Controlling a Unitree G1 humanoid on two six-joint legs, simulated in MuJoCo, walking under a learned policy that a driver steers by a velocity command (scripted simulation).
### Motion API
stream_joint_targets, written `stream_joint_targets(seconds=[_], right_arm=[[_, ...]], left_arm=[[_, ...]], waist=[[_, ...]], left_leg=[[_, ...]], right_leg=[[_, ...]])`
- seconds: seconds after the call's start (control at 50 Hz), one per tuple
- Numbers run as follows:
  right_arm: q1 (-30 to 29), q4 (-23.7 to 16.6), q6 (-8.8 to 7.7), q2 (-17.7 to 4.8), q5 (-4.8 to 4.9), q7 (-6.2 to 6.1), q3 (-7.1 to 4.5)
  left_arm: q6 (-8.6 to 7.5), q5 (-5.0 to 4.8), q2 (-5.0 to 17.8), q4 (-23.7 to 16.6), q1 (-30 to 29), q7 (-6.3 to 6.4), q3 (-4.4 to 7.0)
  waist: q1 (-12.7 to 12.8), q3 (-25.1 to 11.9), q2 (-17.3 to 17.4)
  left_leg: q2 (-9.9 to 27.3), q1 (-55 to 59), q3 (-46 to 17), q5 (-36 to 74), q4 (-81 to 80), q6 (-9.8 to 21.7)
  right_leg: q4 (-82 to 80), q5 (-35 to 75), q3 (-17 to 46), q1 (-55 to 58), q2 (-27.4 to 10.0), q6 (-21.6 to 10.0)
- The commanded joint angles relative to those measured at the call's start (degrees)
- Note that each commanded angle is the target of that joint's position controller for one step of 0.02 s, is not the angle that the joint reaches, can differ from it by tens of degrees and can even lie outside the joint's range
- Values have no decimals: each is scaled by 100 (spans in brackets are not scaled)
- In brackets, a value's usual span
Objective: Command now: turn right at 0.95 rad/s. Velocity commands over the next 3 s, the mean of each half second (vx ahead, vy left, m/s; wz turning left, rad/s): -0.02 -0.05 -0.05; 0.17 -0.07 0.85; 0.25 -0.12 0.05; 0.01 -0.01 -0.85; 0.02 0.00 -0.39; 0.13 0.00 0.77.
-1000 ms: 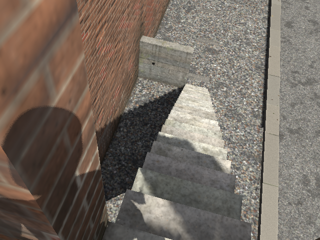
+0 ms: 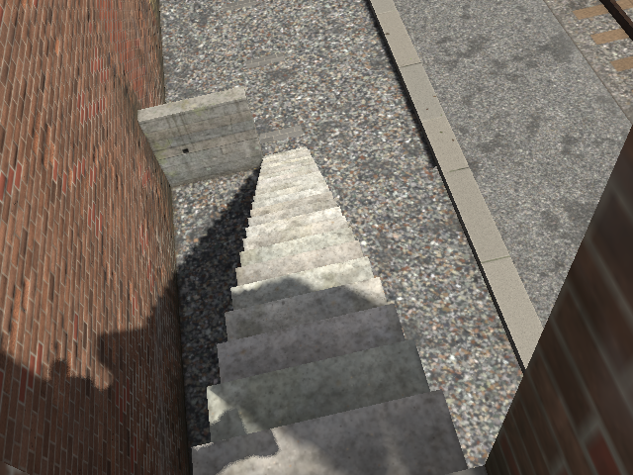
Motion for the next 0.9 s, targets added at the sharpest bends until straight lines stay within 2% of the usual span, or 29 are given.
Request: stream_joint_targets(seconds=[0.02,0.06,0.08,0.1,0.12,0.18,0.2,0.22,0.24,0.26,0.28,0.3,0.32,0.34,0.38,0.42,0.48,0.56,0.6,0.62,0.64,0.66,0.68,0.7,0.72,0.74,0.78,0.86,0.9], right_arm=[[-1227,-794,-193,-421,134,11,-166],[-1620,-843,-265,-349,175,14,-108],[-1757,-743,-353,-445,94,33,-131],[-1705,-672,-378,-415,95,33,-114],[-1245,-598,-492,-607,186,23,-222],[-436,-232,-589,-427,323,94,-216],[64,-109,-607,-554,352,-1,-316],[834,184,-641,-555,340,-69,-311],[1053,321,-663,-510,305,-141,-282],[1316,241,-600,-755,346,-150,-227],[1296,359,-497,-770,497,-139,-275],[564,96,-419,-543,517,-203,-287],[230,40,-256,-445,388,-278,-268],[221,10,-188,-648,254,-306,-319],[399,67,-145,-858,200,-288,-393],[466,16,-179,-869,257,-201,-386],[698,-56,-34,-921,124,-65,-516],[576,-124,165,-993,100,-51,-715],[500,-249,229,-1083,270,-24,-786],[1063,-81,226,-927,394,-10,-812],[1577,65,314,-646,461,-51,-831],[1291,95,281,-1233,278,-68,-956],[1434,157,276,-990,132,48,-899],[1706,130,314,-814,53,112,-830],[1987,137,399,-801,34,60,-821],[1978,87,356,-726,-17,42,-776],[1517,-32,88,-979,72,101,-793],[1111,-312,85,-486,157,147,-559],[1316,-301,130,-371,309,31,-525]], left_arm=[[269,-72,748,1,574,82,250],[354,65,746,-21,631,84,269],[313,217,937,-141,630,108,350],[243,235,977,-148,678,158,371],[237,235,1288,-73,715,197,435],[207,161,778,36,295,178,231],[239,100,903,6,17,105,264],[226,48,912,-66,-343,43,268],[168,60,739,-59,34,-107,245],[233,82,522,148,1229,-105,212],[357,231,1101,398,1699,-106,313],[391,238,1283,141,431,-30,322],[422,300,1231,-42,-255,-54,228],[453,380,1117,-116,-785,-67,161],[534,374,916,-145,-862,-111,44],[613,338,854,-124,-796,-74,-26],[749,273,848,-224,-760,15,-88],[419,146,846,-188,-272,20,-71],[152,232,1036,103,610,103,26],[42,185,1329,66,444,231,127],[-58,166,1788,-411,-773,284,222],[-84,258,1136,-629,-1886,183,61],[-103,260,759,-762,-2349,193,-49],[-152,321,682,-725,-2409,191,-64],[-233,346,689,-755,-2450,192,-74],[-141,309,574,-752,-2357,63,-134],[-10,249,837,-701,-1666,2,-119],[192,281,1124,-457,-1070,-68,-9],[226,321,1112,-431,-1308,-93,-4]], waist=[[45,-683,-1336],[143,-719,-1207],[237,-521,-785],[273,-559,-612],[173,-727,-687],[-134,-871,-1182],[-454,-1052,-1537],[-918,-1062,-1137],[-824,-1383,52],[-377,-1975,1209],[-193,-2264,1156],[-320,-1323,964],[-210,-681,-72],[-288,-364,-401],[-164,-180,-201],[-99,-328,233],[-233,-198,774],[-173,-303,1632],[164,-635,1324],[30,-819,-213],[-232,-852,-2565],[-652,-77,-1241],[-908,-192,-799],[-1056,-297,-645],[-1037,-317,-1031],[-885,-401,-957],[-362,-568,-1175],[22,-415,-1501],[-66,-452,-1884]], left_leg=[[-359,-279,235,-208,-568,3],[-634,190,294,46,-1261,80],[-482,-246,302,28,-1250,-4],[-342,-468,51,169,-1422,-9],[-144,-313,-185,281,-1859,3],[-144,2172,-45,808,-3205,202],[-146,3187,-69,1100,-3556,238],[-161,4183,29,1859,-4377,312],[430,5395,-670,3055,-4435,565],[2058,5952,-2434,5880,-3707,1361],[2249,4851,-3381,4223,-4444,1921],[1477,4081,-3449,1422,-5091,1894],[1402,3556,-3177,-317,-5222,1916],[1114,3068,-3010,-597,-5333,1778],[661,2501,-2674,-1025,-5473,1484],[346,2403,-2522,-1365,-5552,1183],[205,2150,-2741,-1909,-6063,905],[-327,1687,-2555,-1979,-6875,158],[-591,1570,-2304,-1611,-6729,-405],[-1052,1375,-1614,-1940,-4855,-482],[-1801,1293,-191,-2407,-1429,-255],[-935,1044,-3,-1640,-210,-78],[-863,1686,-27,-1272,591,55],[-759,1863,-21,-984,1173,101],[-695,1726,4,-907,1702,106],[-383,1284,39,-1029,1564,46],[-336,888,236,-747,501,-96],[106,993,522,-1207,-1357,-153],[33,1869,890,-1593,-2372,-158]], right_leg=[[597,6303,675,1287,-773,180],[503,5765,866,991,-678,279],[362,5839,1282,1265,-1092,311],[438,6037,1618,1587,-1407,379],[638,5999,1577,1811,-1499,462],[566,5710,781,533,-1040,753],[826,5271,627,201,-690,682],[1495,4515,269,-298,-417,689],[2851,647,-393,-1192,42,857],[4398,-2754,-1031,-1597,430,927],[5183,-2100,-1337,-1211,-8,962],[5782,-1613,-1829,-1840,54,966],[5724,-1054,-1696,-2385,-193,907],[5672,-770,-1736,-2435,-259,885],[5166,-555,-1689,-2249,-410,822],[4402,-680,-1735,-1959,-430,787],[3063,-1224,-2064,-1478,-337,847],[611,-979,-2186,429,106,500],[-941,-286,-2274,1725,-98,277],[-1674,-988,-1236,2016,-1075,227],[-2088,-1927,934,398,-3264,-380],[-2191,-1416,60,-940,-3094,-427],[-1841,-625,-616,-1489,-2748,-289],[-1580,-107,-1186,-1531,-2494,-174],[-1347,26,-1448,-1357,-2429,-196],[-1148,54,-1546,-905,-2478,-328],[-951,421,-1855,168,-2166,-486],[-666,770,-2039,846,-2546,-586],[-536,812,-2569,475,-2313,-482]])
Next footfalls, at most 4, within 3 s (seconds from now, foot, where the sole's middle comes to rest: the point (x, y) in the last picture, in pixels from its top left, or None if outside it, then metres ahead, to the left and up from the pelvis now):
0.24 left None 0.21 0.08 -0.78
0.62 right None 0.13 -0.05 -0.78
0.98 left None -0.06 0.15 -0.78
1.30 right None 0.26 0.09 -0.78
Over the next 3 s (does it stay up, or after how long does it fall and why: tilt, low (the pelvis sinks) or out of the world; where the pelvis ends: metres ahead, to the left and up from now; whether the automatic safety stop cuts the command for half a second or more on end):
stays up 0.18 0.12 -0.02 its command is cut before an obstacle after 0.2 s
